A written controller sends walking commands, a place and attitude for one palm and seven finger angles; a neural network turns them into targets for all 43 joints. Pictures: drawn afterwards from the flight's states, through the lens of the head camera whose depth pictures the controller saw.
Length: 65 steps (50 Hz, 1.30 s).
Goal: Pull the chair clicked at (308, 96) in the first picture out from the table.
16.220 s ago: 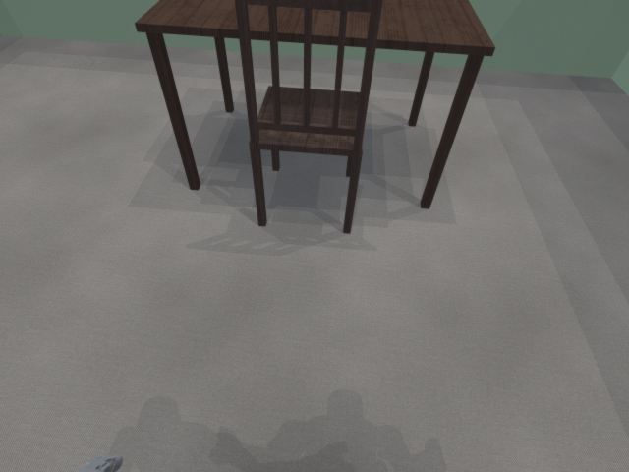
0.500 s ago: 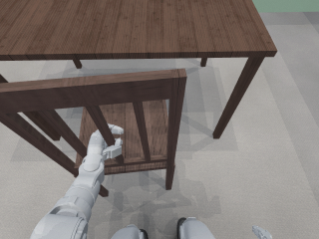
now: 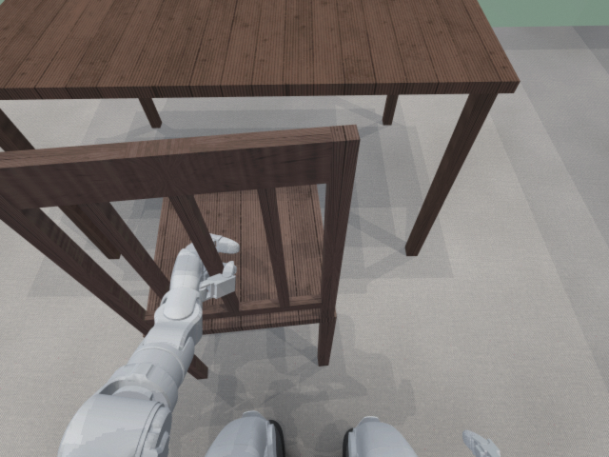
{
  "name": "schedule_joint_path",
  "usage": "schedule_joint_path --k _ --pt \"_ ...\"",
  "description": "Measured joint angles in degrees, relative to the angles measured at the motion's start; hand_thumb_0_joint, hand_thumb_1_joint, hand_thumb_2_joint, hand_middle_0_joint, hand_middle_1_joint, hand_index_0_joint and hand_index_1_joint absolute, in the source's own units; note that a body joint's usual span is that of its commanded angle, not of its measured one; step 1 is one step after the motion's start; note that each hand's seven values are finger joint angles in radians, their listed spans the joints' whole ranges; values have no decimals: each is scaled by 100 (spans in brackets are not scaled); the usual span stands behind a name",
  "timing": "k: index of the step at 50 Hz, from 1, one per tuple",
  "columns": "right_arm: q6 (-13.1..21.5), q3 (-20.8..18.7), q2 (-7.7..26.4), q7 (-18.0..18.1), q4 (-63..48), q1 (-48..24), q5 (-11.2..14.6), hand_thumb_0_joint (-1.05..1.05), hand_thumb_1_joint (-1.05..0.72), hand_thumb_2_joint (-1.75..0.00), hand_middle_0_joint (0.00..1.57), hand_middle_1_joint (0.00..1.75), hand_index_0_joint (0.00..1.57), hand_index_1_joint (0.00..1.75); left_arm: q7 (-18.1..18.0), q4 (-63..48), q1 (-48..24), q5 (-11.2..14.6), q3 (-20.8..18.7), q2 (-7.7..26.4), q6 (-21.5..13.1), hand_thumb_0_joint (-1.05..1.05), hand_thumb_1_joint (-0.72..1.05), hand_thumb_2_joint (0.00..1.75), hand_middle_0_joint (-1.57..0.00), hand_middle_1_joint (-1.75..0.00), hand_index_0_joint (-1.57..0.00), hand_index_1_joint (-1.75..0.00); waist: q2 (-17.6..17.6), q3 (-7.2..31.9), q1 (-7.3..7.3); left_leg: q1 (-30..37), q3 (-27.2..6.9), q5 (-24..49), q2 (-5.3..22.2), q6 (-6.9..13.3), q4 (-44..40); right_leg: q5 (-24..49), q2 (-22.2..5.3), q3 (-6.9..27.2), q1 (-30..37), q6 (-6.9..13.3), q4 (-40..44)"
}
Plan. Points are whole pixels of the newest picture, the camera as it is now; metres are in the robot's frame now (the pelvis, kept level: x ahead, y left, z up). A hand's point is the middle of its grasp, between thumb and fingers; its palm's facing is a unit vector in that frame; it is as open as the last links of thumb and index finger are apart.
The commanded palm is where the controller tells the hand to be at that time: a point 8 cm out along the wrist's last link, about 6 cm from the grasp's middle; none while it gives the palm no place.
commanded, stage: step backward, pulling the chair out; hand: left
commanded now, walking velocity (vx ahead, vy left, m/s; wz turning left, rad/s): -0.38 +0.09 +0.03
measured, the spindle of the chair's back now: (213, 263) +0.38 +0.15 -0.04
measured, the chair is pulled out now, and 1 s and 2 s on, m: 0.21 0.35 0.64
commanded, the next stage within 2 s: stop walking, hand still on the chair in 1.70 s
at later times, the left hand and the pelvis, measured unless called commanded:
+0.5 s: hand (222, 307) +0.32 +0.13 -0.05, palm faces -0.01 -0.98 -0.18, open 5.2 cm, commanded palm +0.30 +0.18 -0.05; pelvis -0.05 +0.01 +0.01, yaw -2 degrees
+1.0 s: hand (208, 378) +0.22 +0.14 -0.05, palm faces -0.01 -0.98 -0.19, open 5.2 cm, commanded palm +0.20 +0.19 -0.04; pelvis -0.15 +0.01 +0.02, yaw -4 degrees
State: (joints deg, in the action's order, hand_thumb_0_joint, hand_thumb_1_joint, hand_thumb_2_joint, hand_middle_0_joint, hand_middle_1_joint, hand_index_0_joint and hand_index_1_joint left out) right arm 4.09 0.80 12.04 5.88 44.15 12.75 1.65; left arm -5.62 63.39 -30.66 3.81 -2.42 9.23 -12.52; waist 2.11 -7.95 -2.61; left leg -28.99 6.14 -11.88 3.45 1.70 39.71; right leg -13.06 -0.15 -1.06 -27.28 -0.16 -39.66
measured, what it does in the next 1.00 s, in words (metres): walks backwards: left foot, then right foot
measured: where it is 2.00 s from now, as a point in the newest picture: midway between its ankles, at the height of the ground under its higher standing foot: outside the picture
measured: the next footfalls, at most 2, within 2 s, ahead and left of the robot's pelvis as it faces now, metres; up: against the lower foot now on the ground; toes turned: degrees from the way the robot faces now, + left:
left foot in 0.20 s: +0.05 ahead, +0.15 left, +0.00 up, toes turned +3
right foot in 0.38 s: +0.03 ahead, -0.11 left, +0.00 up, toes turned -2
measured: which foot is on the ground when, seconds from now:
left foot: down 0.00-0.06, up 0.08-0.18, down 0.20-0.52, up 0.54-0.68, down 0.70-1.00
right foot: down 0.00-0.26, up 0.28-0.36, down 0.38-0.74, up 0.76-0.96, down 0.98-1.00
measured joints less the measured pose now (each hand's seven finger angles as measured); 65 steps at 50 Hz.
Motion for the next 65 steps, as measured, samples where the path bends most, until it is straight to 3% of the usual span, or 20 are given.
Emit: schedule_joint_path --k 3,7,9,11,13,16,21,26,32,34,35,38,41,43,49,52,55,59,62,65 --pt "23 -13 -8 -21 15 -77 21 1 -90 -90 21 30 20 30 -39 -54 28 10 -107 31 -32 4 69 84 -37 -119 -50 -145 -33 -9 -83 -150 -98 -604 -121 -179 151 2 -59 3 -114 44 2" --pt "32 -70 198 -19 114 -145 11 1 -90 -90 21 30 20 30 -90 -127 112 -48 -187 -47 -74 4 69 83 -36 -119 -50 -145 -117 -14 -178 -5 -497 -1265 -417 -352 425 191 -211 85 -115 2 226" --pt "13 -104 326 1 142 -132 14 1 -90 -90 21 30 20 30 -99 -186 138 -96 -149 -89 -37 4 70 82 -35 -120 -50 -145 -157 44 -228 293 -641 -1206 -413 -374 210 270 -286 95 -135 -60 323" --pt "-22 -156 437 47 137 -122 18 1 -90 -90 21 30 20 30 -100 -247 86 -135 -40 -116 33 4 70 81 -34 -121 -50 -145 -198 54 -305 515 -600 -493 -343 -355 -283 332 -389 56 -159 -138 387" --pt "-97 -212 481 80 69 -136 27 1 -90 -90 21 30 20 30 -106 -346 30 -143 86 -101 114 4 71 80 -32 -122 -50 -145 -323 -31 -250 570 -468 -116 -391 -257 -460 448 -456 132 -136 -210 509" --pt "-198 -253 451 91 -156 -41 -29 1 -90 -90 20 30 20 30 -61 -488 83 -146 231 -57 161 3 71 78 -31 -123 -50 -145 -370 -9 -152 506 -370 -225 -345 -151 -432 166 -390 180 -152 -139 245" --pt "-182 -197 184 -84 -214 -42 -127 1 -90 -90 20 30 20 30 11 -519 162 -195 200 24 39 3 70 80 -32 -124 -50 -145 -257 14 50 343 -322 -259 -66 -210 -279 -346 -99 93 338 -75 283" --pt "-218 -77 -34 -149 -221 -255 -81 0 -90 -90 20 30 20 30 24 -414 127 -115 -112 113 -55 3 69 81 -34 -122 -50 -145 13 -203 -73 288 -433 -76 188 -341 -319 32 160 -12 406 32 602" --pt "-246 -60 140 -4 -118 -279 -63 0 -90 -90 21 30 20 30 -30 -454 245 -150 -210 3 -3 4 70 80 -34 -121 -50 -145 -28 -13 -246 249 -855 -1335 -273 -425 475 206 -41 47 122 5 606" --pt "-253 -72 269 44 -85 -241 -66 0 -90 -90 21 30 20 30 -37 -522 245 -194 -123 -70 69 4 70 80 -33 -121 -50 -145 -34 54 -282 542 -859 -1131 -274 -416 54 285 -128 19 48 -70 641" --pt "-259 -85 326 76 -76 -222 -62 0 -90 -90 21 30 20 30 -38 -563 228 -211 -34 -90 109 3 70 80 -32 -122 -50 -145 -43 69 -303 685 -836 -684 -249 -377 -279 312 -172 -8 11 -113 634" --pt "-349 -137 302 110 -147 -205 -84 1 -90 -90 21 30 20 30 -25 -697 201 -190 181 -29 213 3 71 79 -30 -124 -50 -145 -333 -18 -180 762 -644 -357 -393 -215 -540 417 -321 121 -39 -170 600" --pt "-340 -193 226 26 -258 -121 -181 1 -90 -90 20 30 20 30 11 -743 288 -169 227 -18 195 3 71 78 -29 -124 -50 -145 -259 -11 -106 702 -640 -324 -271 -181 -618 -649 -137 135 -64 -74 -168" --pt "-299 -204 128 -79 -246 -93 -202 1 -90 -90 20 30 20 30 16 -672 299 -170 199 -16 133 4 71 79 -29 -123 -50 -145 -184 -54 -48 716 -672 -217 -153 -205 -712 -900 -2 107 166 -41 -244" --pt "-233 -78 -143 -290 -182 -82 -220 0 -90 -90 20 30 20 30 112 -390 221 -144 -64 169 -74 4 70 82 -34 -121 -50 -145 -116 -121 100 559 -635 19 74 -410 -737 -479 62 126 1018 2 765" --pt "-263 -56 -90 -280 -105 -275 -138 0 -90 -90 21 30 20 30 141 -324 188 -65 -356 203 -156 5 69 82 -36 -118 -49 -145 239 -348 -30 345 -815 134 322 -450 -460 -148 333 -11 1062 76 1033" --pt "-277 -81 -11 -178 -29 -331 -49 0 -90 -90 21 30 20 30 134 -357 260 -75 -484 203 -156 5 69 82 -36 -117 -49 -145 71 -319 -93 50 -1004 -1073 -102 -439 715 -78 183 82 816 134 920" --pt "-262 -112 293 -51 23 -342 -48 1 -90 -90 21 30 20 30 34 -448 299 -133 -459 21 -21 5 69 80 -34 -117 -49 -145 -99 -205 -213 126 -983 -1636 -460 -498 1288 98 -125 95 590 86 955" --pt "-303 -161 507 45 -7 -328 -23 1 -90 -90 21 30 20 30 -45 -504 229 -169 -272 -133 141 5 70 79 -31 -118 -50 -145 -164 -126 -277 534 -916 -1582 -442 -512 723 253 -320 6 459 7 1025" --pt "-362 -214 692 147 -99 -276 -12 1 -90 -90 20 30 20 30 -82 -588 140 -197 46 -267 305 5 70 78 -29 -121 -50 -145 -133 -11 -298 1145 -787 -684 -221 -489 -551 380 -424 -121 273 -97 1006"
